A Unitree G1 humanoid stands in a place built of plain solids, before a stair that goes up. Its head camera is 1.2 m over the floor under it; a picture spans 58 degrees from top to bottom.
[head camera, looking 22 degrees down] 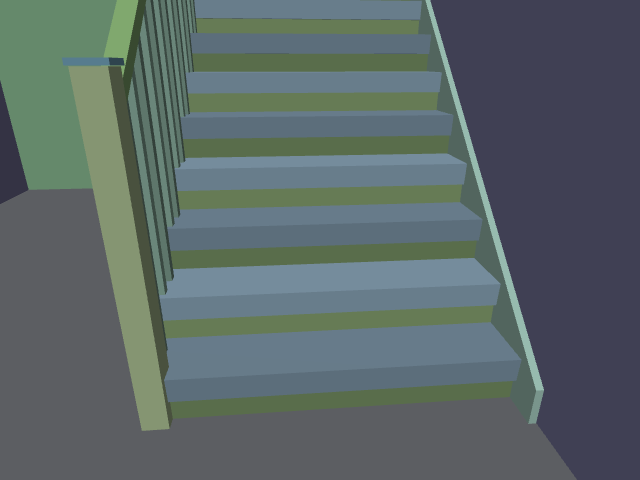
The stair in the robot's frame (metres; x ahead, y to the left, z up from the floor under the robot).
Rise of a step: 0.19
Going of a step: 0.23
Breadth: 1.38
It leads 5 degrees to the left of straight ahead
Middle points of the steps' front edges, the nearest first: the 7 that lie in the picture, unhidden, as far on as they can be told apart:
1.25 -0.10 0.19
1.48 -0.04 0.39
1.70 -0.02 0.58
1.93 0.00 0.78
2.16 0.02 0.97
2.39 0.04 1.17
2.61 0.06 1.36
